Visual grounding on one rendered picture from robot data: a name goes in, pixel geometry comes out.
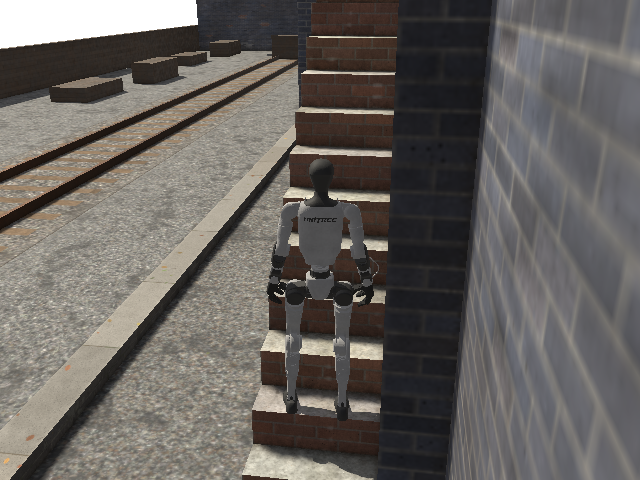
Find stairs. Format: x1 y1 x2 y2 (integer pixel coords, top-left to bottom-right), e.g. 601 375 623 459
242 0 399 480

